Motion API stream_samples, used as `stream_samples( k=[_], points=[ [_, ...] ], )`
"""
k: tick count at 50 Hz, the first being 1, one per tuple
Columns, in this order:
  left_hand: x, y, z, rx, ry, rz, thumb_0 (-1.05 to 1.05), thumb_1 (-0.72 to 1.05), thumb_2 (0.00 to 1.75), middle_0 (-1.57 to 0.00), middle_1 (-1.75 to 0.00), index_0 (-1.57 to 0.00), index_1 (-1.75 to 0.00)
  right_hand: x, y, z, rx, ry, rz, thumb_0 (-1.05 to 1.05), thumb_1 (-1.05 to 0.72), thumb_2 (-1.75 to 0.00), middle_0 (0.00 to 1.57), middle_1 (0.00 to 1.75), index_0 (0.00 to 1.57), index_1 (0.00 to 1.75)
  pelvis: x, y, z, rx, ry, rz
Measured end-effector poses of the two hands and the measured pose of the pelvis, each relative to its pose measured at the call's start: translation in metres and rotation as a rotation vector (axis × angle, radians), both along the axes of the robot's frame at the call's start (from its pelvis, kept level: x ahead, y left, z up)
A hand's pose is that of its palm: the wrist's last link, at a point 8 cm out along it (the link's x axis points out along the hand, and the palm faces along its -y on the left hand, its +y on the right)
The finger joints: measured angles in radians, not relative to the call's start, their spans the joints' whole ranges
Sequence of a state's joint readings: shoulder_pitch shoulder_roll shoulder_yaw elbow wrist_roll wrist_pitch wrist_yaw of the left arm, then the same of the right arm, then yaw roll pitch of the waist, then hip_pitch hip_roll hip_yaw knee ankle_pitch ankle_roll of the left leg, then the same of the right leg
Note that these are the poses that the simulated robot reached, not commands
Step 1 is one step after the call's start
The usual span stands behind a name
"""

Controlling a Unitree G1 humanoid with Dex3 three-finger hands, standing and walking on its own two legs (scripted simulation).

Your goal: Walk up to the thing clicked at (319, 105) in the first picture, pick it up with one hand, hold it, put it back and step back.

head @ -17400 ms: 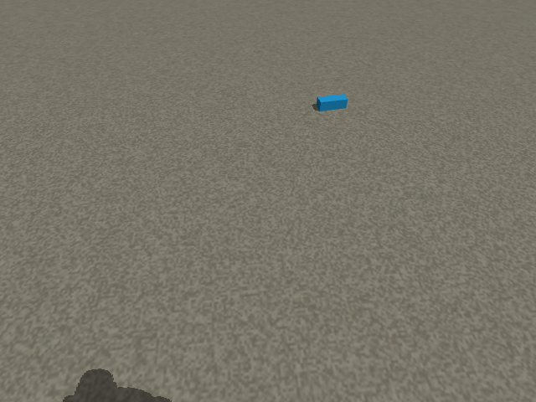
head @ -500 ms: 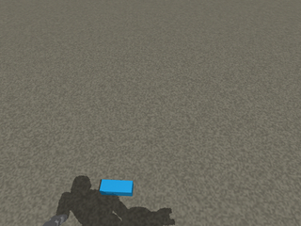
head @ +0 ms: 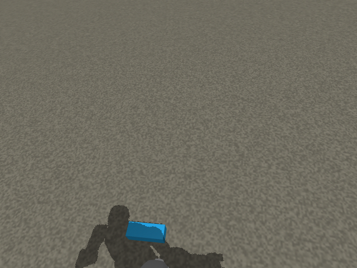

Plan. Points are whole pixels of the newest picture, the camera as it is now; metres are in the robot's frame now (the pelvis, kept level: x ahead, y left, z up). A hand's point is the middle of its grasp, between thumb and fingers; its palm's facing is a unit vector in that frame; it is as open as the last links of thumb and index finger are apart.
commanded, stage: walk up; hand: left
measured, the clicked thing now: (146, 232) +0.41 +0.26 -0.74
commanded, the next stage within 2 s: stand in 0.98 s
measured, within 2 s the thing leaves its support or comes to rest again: neither
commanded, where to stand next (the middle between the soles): +0.02 +0.04 m, yaw -2 degrees
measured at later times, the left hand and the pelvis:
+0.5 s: hand out of the picture +0.05 +0.29 -0.16, palm faces -0.02 -0.93 -0.36, open 7.4 cm; pelvis -0.01 +0.03 +0.00, yaw +0 degrees
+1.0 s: hand out of the picture +0.11 +0.29 -0.15, palm faces -0.06 -0.94 -0.35, open 7.4 cm; pelvis +0.01 +0.04 +0.01, yaw -2 degrees
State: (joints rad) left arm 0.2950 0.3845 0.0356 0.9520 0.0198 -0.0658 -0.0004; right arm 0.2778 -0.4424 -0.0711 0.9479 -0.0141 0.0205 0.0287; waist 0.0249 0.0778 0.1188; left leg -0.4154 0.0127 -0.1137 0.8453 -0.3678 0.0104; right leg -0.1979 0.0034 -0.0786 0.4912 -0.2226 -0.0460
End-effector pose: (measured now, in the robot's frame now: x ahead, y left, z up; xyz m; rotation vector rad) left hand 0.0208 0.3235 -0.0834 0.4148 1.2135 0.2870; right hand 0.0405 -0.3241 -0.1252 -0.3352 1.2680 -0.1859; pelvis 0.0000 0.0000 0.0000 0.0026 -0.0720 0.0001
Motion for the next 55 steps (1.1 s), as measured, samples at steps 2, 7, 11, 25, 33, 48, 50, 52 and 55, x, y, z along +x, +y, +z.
stream_samples(
  k=[2, 7, 11, 25, 33, 48, 50, 52, 55],
  points=[
    [0.002, 0.002, -0.005, -0.003, 0.014, 0.006, 0.01, 0.9, 0.9, -0.2, -0.3, -0.21, -0.3, 0.009, 0.007, -0.003, 0.005, -0.007, -0.001, 0.01, -0.91, -0.9, 0.2, 0.3, 0.2, 0.3, 0.001, 0.003, -0.002, 0.001, 0.0, 0.0],
    [0.023, 0.011, -0.027, -0.037, -0.002, -0.004, 0.01, 0.9, 0.9, -0.2, -0.3, -0.21, -0.3, 0.028, 0.03, -0.008, 0.002, -0.038, 0.013, 0.01, -0.91, -0.9, 0.2, 0.3, 0.2, 0.3, -0.001, 0.017, -0.014, 0.001, 0.011, 0.014],
    [0.044, 0.016, -0.043, -0.074, -0.048, -0.012, 0.01, 0.9, 0.9, -0.2, -0.3, -0.21, -0.3, 0.036, 0.05, -0.006, -0.005, -0.067, 0.033, 0.01, -0.91, -0.9, 0.2, 0.3, 0.2, 0.3, -0.007, 0.028, -0.019, 0.013, 0.011, 0.014],
    [0.026, 0.012, -0.035, -0.108, 0.003, -0.012, 0.0, 0.9, 0.9, -0.2, -0.3, -0.2, -0.3, 0.06, 0.07, 0.009, 0.05, -0.152, 0.042, 0.01, -0.9, -0.9, 0.2, 0.3, 0.2, 0.3, -0.008, 0.032, -0.004, -0.01, 0.017, -0.006],
    [0.023, 0.014, -0.026, -0.099, 0.048, 0.003, 0.01, 0.9, 0.9, -0.2, -0.3, -0.2, -0.3, 0.048, 0.062, 0.009, 0.046, -0.095, 0.003, 0.01, -0.9, -0.9, 0.2, 0.3, 0.2, 0.3, 0.0, 0.033, 0.005, -0.004, 0.022, -0.013],
    [0.078, 0.012, -0.025, -0.118, -0.002, -0.054, 0.0, 0.9, 0.9, -0.2, -0.3, -0.2, -0.3, 0.025, 0.062, 0.014, 0.021, -0.022, -0.071, 0.01, -0.9, -0.9, 0.2, 0.3, 0.2, 0.3, 0.012, 0.039, 0.01, -0.002, 0.032, -0.03],
    [0.083, 0.011, -0.025, -0.12, -0.005, -0.061, 0.0, 0.9, 0.9, -0.2, -0.3, -0.2, -0.3, 0.025, 0.063, 0.014, 0.021, -0.021, -0.076, 0.01, -0.9, -0.9, 0.2, 0.3, 0.2, 0.3, 0.013, 0.04, 0.01, -0.001, 0.033, -0.031],
    [0.088, 0.011, -0.025, -0.123, -0.009, -0.069, 0.0, 0.9, 0.9, -0.2, -0.3, -0.2, -0.3, 0.027, 0.064, 0.015, 0.021, -0.024, -0.075, 0.01, -0.9, -0.9, 0.2, 0.3, 0.2, 0.3, 0.015, 0.04, 0.01, 0.0, 0.033, -0.031],
    [0.093, 0.01, -0.025, -0.128, -0.015, -0.075, 0.0, 0.9, 0.9, -0.2, -0.3, -0.2, -0.3, 0.031, 0.065, 0.016, 0.021, -0.032, -0.074, 0.01, -0.9, -0.9, 0.2, 0.3, 0.2, 0.3, 0.018, 0.04, 0.011, 0.0, 0.033, -0.031]
  ],
)
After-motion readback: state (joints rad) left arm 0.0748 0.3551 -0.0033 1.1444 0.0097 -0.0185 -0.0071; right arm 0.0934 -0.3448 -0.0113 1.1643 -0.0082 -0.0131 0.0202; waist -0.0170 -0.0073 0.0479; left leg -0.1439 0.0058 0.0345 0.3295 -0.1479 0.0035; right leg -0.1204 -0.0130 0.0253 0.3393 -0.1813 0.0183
